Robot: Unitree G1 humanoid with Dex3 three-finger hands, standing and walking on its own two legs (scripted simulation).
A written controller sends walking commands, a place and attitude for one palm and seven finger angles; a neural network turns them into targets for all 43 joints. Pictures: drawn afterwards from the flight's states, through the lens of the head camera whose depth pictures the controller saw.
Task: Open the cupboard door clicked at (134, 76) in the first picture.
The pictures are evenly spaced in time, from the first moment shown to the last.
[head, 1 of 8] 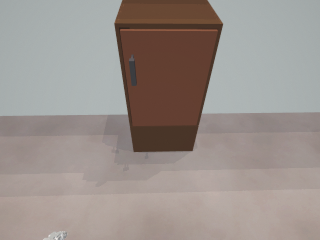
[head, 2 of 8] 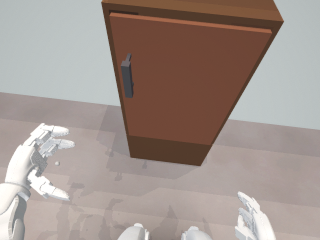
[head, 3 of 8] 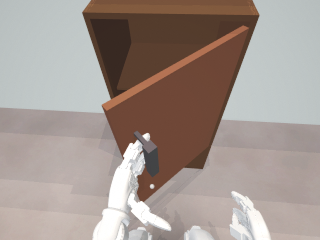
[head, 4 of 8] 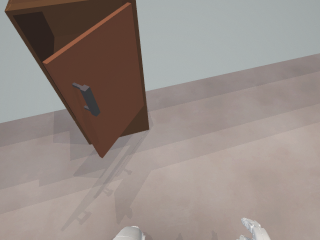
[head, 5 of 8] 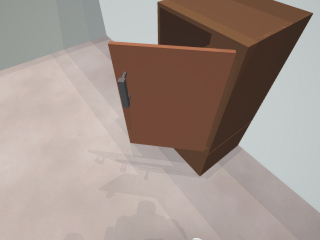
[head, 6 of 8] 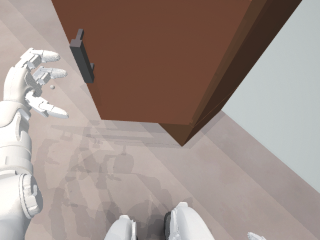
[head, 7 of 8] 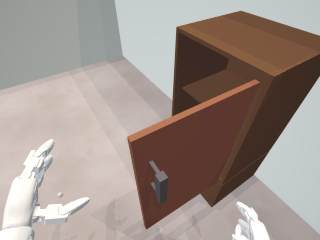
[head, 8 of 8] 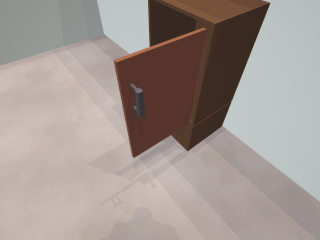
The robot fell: no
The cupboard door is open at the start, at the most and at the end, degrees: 0 89 89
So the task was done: yes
